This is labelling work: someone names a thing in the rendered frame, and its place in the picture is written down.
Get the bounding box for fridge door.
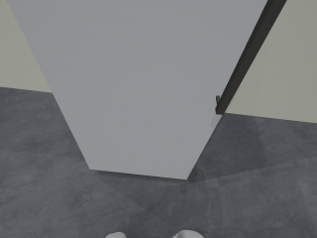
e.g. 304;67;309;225
7;0;267;179

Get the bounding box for handle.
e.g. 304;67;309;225
215;0;287;115

